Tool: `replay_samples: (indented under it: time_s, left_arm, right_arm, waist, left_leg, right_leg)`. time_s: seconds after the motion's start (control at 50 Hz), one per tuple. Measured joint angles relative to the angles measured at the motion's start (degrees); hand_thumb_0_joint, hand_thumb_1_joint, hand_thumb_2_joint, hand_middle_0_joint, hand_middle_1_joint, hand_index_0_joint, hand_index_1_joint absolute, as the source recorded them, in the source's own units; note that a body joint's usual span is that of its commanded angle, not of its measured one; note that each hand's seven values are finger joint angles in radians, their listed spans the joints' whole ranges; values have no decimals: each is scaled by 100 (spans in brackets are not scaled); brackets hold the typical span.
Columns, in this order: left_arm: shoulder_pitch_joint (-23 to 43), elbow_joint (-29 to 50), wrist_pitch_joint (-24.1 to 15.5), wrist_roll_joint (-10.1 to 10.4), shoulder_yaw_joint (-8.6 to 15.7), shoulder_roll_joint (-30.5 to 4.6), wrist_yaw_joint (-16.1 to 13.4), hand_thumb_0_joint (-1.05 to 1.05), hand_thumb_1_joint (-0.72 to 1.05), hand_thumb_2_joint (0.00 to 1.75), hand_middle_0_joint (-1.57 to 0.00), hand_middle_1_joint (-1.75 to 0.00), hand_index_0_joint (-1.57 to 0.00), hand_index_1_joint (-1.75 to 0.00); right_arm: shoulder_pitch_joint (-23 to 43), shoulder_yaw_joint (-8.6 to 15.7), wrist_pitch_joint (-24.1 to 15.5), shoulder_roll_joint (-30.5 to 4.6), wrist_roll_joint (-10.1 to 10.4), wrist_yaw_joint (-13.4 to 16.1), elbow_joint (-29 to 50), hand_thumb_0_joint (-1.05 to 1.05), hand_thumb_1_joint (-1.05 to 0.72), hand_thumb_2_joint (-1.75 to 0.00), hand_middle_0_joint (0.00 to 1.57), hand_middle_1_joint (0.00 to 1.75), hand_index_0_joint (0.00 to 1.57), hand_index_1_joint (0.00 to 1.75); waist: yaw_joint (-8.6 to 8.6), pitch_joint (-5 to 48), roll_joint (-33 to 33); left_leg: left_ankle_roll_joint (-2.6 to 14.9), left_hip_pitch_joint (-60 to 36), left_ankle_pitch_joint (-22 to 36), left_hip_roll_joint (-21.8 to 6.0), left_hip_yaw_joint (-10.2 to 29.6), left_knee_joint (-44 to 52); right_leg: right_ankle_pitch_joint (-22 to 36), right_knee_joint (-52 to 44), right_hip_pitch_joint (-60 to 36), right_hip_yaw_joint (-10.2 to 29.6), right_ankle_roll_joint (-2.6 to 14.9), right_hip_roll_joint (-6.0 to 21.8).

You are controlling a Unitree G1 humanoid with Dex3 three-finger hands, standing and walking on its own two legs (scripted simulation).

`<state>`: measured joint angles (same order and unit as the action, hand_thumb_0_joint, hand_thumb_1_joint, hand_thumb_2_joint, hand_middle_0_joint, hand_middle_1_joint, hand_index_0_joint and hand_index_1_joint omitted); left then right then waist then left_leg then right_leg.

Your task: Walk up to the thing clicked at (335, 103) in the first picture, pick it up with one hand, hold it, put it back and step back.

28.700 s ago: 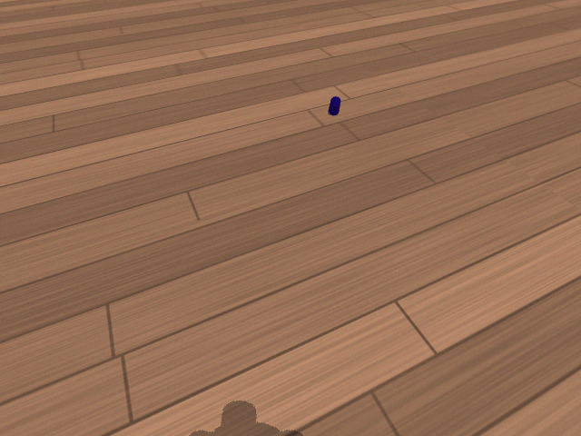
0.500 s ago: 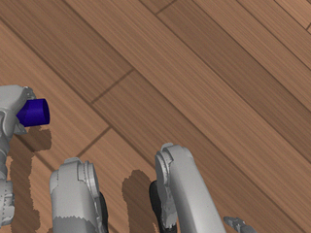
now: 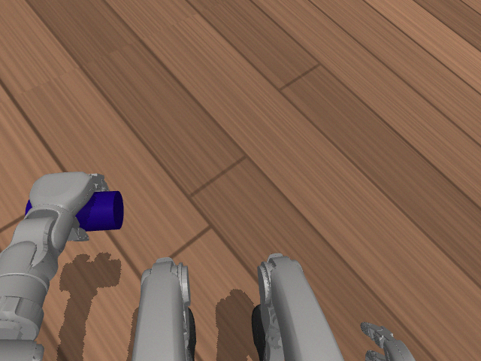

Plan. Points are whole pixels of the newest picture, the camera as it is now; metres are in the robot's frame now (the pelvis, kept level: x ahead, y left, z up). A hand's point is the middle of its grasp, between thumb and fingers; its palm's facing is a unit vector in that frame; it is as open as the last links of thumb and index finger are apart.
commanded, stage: lift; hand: left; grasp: from above
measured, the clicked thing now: (78, 212) +0.40 +0.29 -0.13
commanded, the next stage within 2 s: hold in 1.00 s
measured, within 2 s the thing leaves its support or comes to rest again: neither
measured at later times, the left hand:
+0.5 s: hand (2, 202) +0.34 +0.28 +0.09, palm faces -0.48 -0.06 -0.88, open 9.9 cm
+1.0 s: hand out of the picture +0.36 +0.25 +0.17, palm faces -0.47 -0.09 -0.88, open 9.9 cm
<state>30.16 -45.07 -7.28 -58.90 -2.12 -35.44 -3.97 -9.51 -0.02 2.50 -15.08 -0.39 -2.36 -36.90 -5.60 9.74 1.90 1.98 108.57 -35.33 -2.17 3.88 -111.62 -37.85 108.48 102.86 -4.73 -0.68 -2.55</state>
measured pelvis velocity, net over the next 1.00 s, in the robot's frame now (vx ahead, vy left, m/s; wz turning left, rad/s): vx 0.07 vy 0.01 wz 0.06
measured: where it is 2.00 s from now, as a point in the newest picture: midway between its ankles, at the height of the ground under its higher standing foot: outside the picture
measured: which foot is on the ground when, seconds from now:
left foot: down 0.00-1.00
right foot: down 0.00-1.00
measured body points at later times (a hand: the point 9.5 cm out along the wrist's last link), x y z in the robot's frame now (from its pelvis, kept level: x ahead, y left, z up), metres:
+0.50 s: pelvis +0.03 +0.01 +0.18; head +0.11 +0.03 +0.62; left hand +0.36 +0.28 +0.14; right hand +0.14 -0.25 +0.07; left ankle +0.09 +0.11 -0.44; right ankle +0.09 -0.12 -0.44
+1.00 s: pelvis +0.07 +0.01 +0.26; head +0.13 +0.01 +0.71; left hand +0.38 +0.26 +0.22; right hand +0.17 -0.26 +0.14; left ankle +0.09 +0.11 -0.44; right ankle +0.09 -0.12 -0.44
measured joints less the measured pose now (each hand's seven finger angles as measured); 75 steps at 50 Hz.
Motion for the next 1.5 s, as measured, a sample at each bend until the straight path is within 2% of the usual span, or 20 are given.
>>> replay_samples:
  time_s: [0.2,0.32,0.52,0.72,0.88,1.08,1.26,1.5]
  left_arm:
    - [-697,322,236,100,-240,276,50,-1,-1,54,-71,-51,-74,-49]
    - [-1047,294,222,103,-413,476,21,-1,-2,54,-71,-52,-74,-50]
    - [-1088,-249,182,-75,-672,782,-295,-1,-1,54,-69,-55,-72,-53]
    - [-1159,-403,349,-36,-784,1087,-438,-1,-2,56,-68,-58,-70,-57]
    - [-1235,-289,473,-4,-828,1194,-451,-1,-2,57,-68,-58,-71,-56]
    - [-1313,-251,491,79,-888,1208,-281,-1,-2,57,-69,-57,-71,-55]
    - [-1395,-145,385,24,-945,1195,-121,-1,-2,57,-68,-58,-70,-56]
    - [-1492,127,402,59,-972,1180,87,-1,-1,57,-66,-59,-69,-57]
  right_arm:
    - [-60,-10,-18,86,171,296,-142,0,-90,-90,20,30,21,30]
    - [-211,12,-117,117,224,419,-304,0,-90,-90,20,30,21,30]
    - [-431,64,-290,125,255,455,-498,0,-90,-90,20,30,21,30]
    - [-572,105,-329,115,238,425,-555,0,-90,-90,20,30,21,30]
    - [-585,144,-258,104,241,425,-537,0,-90,-90,20,30,21,30]
    - [-539,224,-182,51,274,460,-515,0,-90,-90,20,30,21,30]
    - [-488,253,-120,27,304,462,-484,0,-89,-89,20,30,21,30]
    - [-430,275,-22,12,325,450,-423,0,-89,-89,20,30,21,30]
  waist:
    - [29,43,33]
    - [85,63,57]
    - [147,-52,63]
    - [180,-287,21]
    - [217,-449,-26]
    - [257,-516,-19]
    - [318,-548,-16]
    - [388,-604,11]
  left_leg:
    - [-14,-1859,207,9,-86,1533]
    - [-13,-3008,382,10,-164,2493]
    - [-3,-4561,740,38,-301,3900]
    - [-10,-5792,1048,68,-457,5061]
    - [-34,-6541,1266,97,-501,5806]
    - [-57,-7337,1465,127,-536,6556]
    - [-68,-7827,1567,148,-563,6995]
    - [-72,-8311,1681,155,-594,7396]
  right_leg:
    - [278,-1563,-1818,103,-11,0]
    - [493,-2534,-2936,189,-15,-1]
    - [899,-3940,-4442,335,-36,29]
    - [1223,-5035,-5591,496,-36,63]
    - [1430,-5735,-6304,545,-15,91]
    - [1626,-6455,-7073,585,3,120]
    - [1721,-6864,-7539,616,11,140]
    - [1846,-7263,-8010,651,16,147]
